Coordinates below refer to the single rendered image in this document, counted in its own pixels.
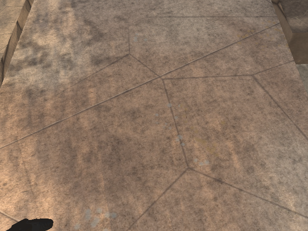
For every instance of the robot left hand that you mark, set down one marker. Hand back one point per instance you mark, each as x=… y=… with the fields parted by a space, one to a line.
x=36 y=224

